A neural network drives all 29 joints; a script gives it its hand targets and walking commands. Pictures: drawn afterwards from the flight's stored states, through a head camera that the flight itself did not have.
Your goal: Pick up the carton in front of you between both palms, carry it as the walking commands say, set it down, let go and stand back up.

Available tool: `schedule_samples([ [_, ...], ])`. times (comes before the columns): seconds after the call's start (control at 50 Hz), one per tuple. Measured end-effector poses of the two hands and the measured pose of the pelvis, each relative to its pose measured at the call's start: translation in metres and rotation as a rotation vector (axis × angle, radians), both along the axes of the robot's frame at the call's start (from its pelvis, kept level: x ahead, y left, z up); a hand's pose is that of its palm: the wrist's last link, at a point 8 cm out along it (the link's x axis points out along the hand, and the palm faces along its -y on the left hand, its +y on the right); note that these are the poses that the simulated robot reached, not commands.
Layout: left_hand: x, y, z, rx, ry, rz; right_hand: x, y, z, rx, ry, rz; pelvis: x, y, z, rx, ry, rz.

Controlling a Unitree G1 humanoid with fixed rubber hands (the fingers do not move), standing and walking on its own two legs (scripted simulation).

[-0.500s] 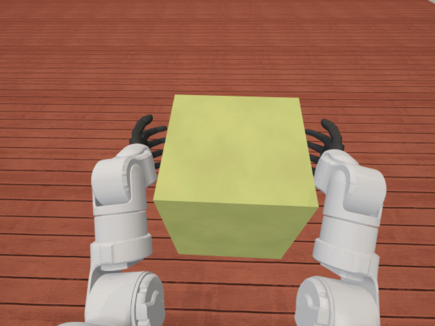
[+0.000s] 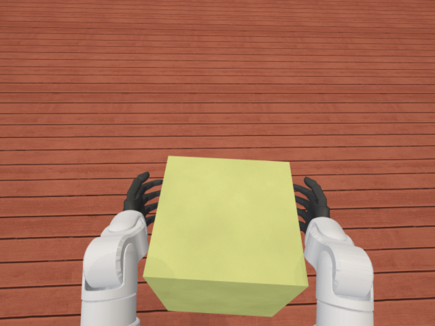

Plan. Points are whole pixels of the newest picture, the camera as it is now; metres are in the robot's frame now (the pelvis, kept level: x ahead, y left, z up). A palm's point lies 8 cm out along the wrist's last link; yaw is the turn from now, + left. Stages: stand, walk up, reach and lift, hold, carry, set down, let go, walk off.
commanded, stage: carry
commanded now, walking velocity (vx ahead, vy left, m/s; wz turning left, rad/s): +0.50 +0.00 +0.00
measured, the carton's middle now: (223, 242) +0.27 +0.00 -0.01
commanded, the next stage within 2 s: none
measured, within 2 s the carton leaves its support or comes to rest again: neither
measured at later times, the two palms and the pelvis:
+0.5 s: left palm (172, 110) +0.51 +0.12 +0.10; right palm (309, 111) +0.54 -0.18 +0.09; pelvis +0.30 -0.04 +0.01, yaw +4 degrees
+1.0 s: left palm (172, 76) +0.67 +0.15 +0.07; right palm (289, 81) +0.66 -0.15 +0.08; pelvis +0.44 +0.00 -0.01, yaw +0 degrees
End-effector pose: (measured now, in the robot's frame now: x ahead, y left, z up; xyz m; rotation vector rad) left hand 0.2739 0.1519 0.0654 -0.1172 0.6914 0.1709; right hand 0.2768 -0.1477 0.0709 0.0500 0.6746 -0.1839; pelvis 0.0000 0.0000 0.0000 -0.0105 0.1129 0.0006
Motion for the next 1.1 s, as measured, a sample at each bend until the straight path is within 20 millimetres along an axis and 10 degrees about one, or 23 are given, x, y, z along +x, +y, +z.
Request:
schedule_samples([
  [0.14,0.059,-0.014,0.018,0.000,-0.063,-0.023,0.052,-0.013,0.019,0.009,-0.063,-0.029,0.097,-0.007,0.003,-0.001,-0.012,0.008],
  [0.28,0.145,-0.035,0.018,0.040,-0.132,0.003,0.149,-0.035,0.012,0.052,-0.133,-0.003,0.204,-0.033,-0.025,0.000,-0.069,0.040],
  [0.5,0.231,-0.031,0.031,0.045,-0.033,0.084,0.260,-0.030,0.020,0.056,-0.035,0.080,0.301,-0.045,0.006,0.046,-0.059,0.064],
  [0.7,0.324,-0.010,0.023,0.020,-0.091,0.037,0.339,-0.010,0.021,0.031,-0.093,0.033,0.390,-0.018,-0.011,0.000,-0.090,0.047],
  [0.9,0.383,-0.003,0.002,0.001,-0.020,-0.005,0.383,-0.003,0.002,0.010,-0.021,-0.007,0.436,-0.002,-0.012,0.025,-0.042,0.009],
  [1.1,0.393,-0.005,0.008,0.008,-0.066,-0.034,0.386,-0.006,0.007,0.015,-0.066,-0.035,0.443,0.002,-0.016,0.018,-0.042,-0.007],
])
